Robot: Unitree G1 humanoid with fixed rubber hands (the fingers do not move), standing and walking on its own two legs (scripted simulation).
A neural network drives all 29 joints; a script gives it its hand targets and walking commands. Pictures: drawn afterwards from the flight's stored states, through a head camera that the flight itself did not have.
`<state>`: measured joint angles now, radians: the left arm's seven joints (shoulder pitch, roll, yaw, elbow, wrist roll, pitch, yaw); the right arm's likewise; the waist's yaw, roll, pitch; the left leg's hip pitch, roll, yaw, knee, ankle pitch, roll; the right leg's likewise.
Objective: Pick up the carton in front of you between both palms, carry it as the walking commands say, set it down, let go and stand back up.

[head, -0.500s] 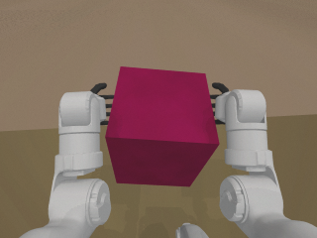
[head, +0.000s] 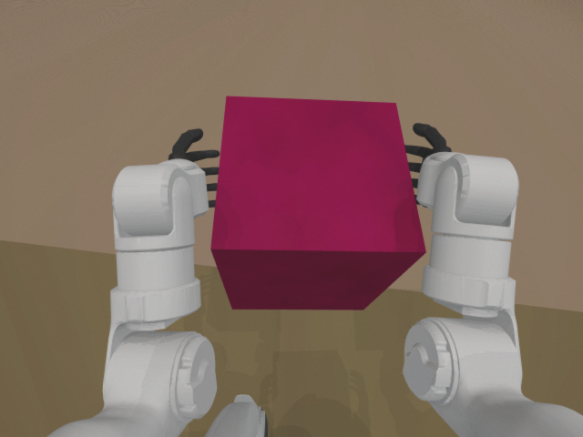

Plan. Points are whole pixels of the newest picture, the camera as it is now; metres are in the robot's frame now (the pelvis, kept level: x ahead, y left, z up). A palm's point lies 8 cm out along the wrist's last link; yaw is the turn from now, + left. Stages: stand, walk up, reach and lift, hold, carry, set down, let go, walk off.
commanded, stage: carry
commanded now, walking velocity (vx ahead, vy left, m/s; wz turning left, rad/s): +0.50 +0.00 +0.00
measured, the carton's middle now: (304, 218) +0.41 +0.03 +0.07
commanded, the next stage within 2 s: none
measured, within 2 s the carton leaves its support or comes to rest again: neither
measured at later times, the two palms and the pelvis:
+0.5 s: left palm (262, 27) +0.71 +0.12 +0.20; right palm (436, 23) +0.72 -0.16 +0.21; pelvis +0.33 -0.01 +0.03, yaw -1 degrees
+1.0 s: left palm out of the picture +1.03 +0.12 +0.23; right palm out of the picture +1.00 -0.16 +0.24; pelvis +0.63 +0.02 +0.08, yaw -2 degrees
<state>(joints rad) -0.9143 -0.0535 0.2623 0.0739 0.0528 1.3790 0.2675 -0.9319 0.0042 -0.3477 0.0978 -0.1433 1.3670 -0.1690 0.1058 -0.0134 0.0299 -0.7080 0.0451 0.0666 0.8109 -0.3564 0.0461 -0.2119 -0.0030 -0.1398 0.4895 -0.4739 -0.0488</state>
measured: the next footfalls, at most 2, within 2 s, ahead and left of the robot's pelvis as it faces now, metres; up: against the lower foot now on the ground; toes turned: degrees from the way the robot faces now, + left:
left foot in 0.04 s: +0.23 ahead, +0.11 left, +0.03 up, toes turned +6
right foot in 0.44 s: +0.47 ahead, -0.11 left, +0.06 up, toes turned -8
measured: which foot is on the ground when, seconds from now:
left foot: up 0.00-0.02, down 0.04-0.46, up 0.48-0.80, down 0.82-1.00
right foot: down 0.00-0.08, up 0.10-0.42, down 0.44-0.86, up 0.88-1.00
